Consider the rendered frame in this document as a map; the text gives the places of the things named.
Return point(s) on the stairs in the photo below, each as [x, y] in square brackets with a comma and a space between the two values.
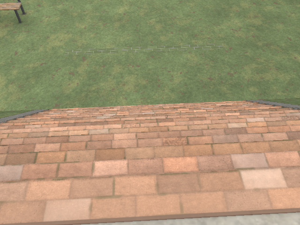
[149, 139]

